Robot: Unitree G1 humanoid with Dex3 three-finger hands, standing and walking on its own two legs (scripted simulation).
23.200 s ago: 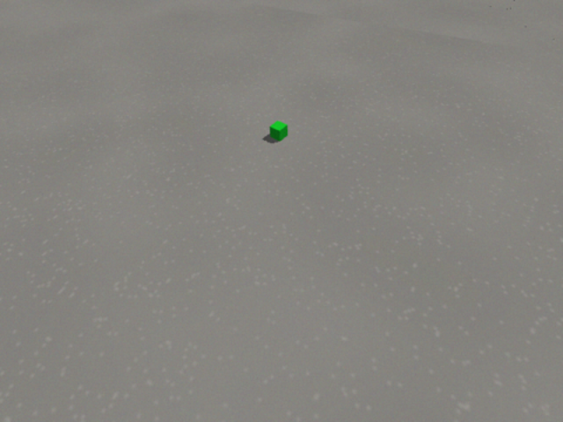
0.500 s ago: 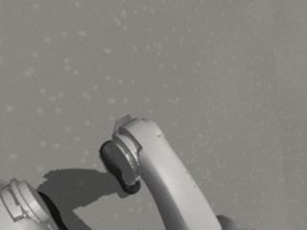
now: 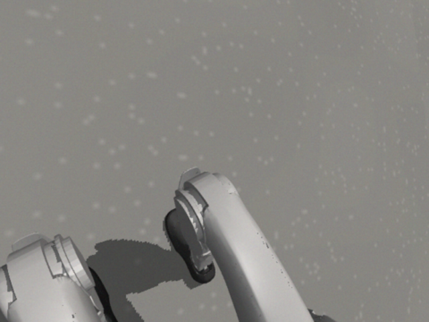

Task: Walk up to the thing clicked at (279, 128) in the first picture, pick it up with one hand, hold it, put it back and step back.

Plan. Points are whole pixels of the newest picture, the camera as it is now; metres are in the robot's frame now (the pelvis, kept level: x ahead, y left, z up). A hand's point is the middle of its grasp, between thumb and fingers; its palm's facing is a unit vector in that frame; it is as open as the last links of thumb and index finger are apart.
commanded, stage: settle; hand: left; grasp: from above
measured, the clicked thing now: out of the picture +0.52 +0.35 -0.23
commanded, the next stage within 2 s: lift in 0.02 s
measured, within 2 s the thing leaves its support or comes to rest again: neither
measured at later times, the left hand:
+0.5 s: hand out of the picture +0.48 +0.34 -0.12, palm faces -0.04 -0.43 -0.90, open 10.1 cm
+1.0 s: hand out of the picture +0.39 +0.33 +0.06, palm faces -0.10 -0.40 -0.91, open 10.0 cm
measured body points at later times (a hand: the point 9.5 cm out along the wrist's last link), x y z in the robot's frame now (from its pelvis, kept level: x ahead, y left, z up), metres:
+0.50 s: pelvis +0.00 -0.01 +0.01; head +0.26 +0.06 +0.37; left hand +0.48 +0.36 -0.07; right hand +0.00 -0.27 -0.08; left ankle +0.06 +0.13 -0.32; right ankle +0.12 -0.11 -0.32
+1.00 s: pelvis +0.00 -0.02 +0.13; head +0.16 +0.02 +0.55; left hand +0.40 +0.34 +0.11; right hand +0.09 -0.26 -0.01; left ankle +0.06 +0.13 -0.32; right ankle +0.12 -0.11 -0.32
